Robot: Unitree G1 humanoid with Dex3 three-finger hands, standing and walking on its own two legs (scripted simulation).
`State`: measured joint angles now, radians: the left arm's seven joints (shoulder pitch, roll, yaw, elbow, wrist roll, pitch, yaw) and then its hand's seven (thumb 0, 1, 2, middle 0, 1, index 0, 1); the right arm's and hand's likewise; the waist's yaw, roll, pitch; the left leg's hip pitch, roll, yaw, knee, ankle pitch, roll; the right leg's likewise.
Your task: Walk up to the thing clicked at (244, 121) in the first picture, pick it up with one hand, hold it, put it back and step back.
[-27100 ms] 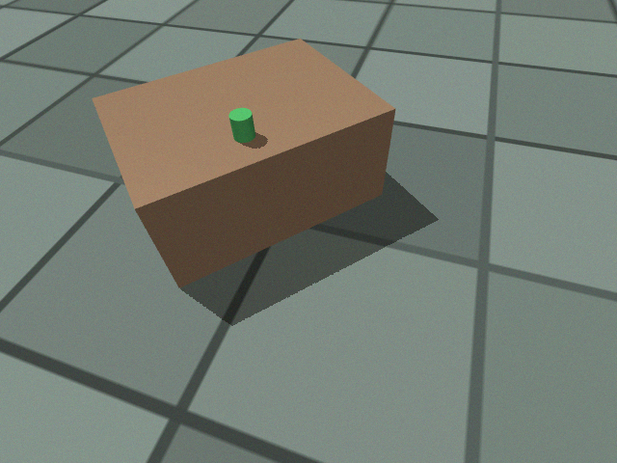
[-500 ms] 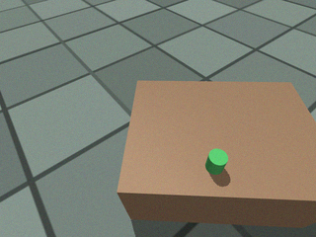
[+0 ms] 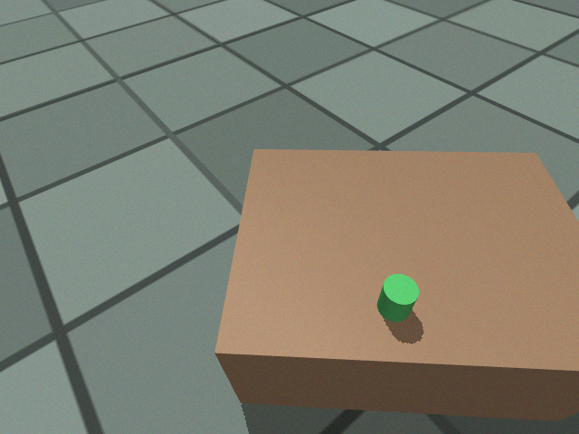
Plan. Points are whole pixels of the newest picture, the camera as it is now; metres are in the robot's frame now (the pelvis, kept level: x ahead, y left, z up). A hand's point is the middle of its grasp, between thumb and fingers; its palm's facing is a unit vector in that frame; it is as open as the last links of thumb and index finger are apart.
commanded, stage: stand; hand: right
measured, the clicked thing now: (397, 298) +0.46 -0.21 -0.29
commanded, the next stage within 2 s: step back in 0.30 s
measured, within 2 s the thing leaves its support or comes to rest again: neither
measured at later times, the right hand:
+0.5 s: hand out of the picture +0.05 -0.27 -0.17, palm faces -0.03 +0.93 -0.37, open 7.4 cm
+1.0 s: hand out of the picture -0.08 -0.24 -0.18, palm faces -0.14 +0.90 -0.41, open 7.4 cm
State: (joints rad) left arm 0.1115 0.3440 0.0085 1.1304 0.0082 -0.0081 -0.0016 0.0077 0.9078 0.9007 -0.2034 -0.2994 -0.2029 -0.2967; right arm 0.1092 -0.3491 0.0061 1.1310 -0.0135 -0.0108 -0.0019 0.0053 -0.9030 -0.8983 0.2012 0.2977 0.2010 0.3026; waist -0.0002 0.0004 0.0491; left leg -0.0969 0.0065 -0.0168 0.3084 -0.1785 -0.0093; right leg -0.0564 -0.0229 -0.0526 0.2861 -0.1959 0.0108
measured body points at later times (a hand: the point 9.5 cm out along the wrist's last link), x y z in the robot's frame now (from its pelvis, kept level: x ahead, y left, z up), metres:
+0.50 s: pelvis -0.04 +0.00 -0.02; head +0.01 +0.00 +0.43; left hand +0.05 +0.32 -0.14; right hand +0.05 -0.31 -0.14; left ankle -0.01 +0.12 -0.75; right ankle -0.02 -0.12 -0.75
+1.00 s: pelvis -0.15 +0.03 -0.04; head -0.08 +0.05 +0.41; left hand -0.03 +0.36 -0.16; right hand -0.07 -0.29 -0.15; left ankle -0.18 +0.15 -0.75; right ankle -0.03 -0.12 -0.74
